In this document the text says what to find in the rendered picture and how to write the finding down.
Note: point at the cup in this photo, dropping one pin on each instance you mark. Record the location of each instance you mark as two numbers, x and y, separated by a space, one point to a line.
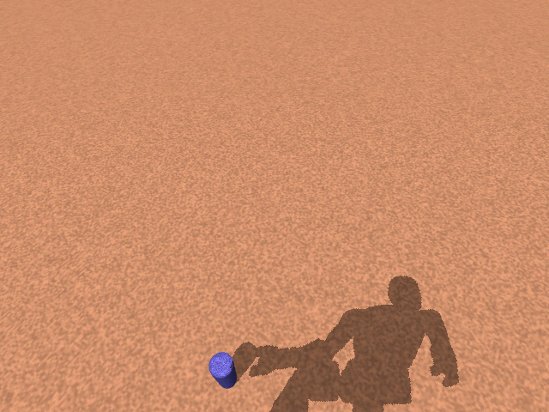
222 368

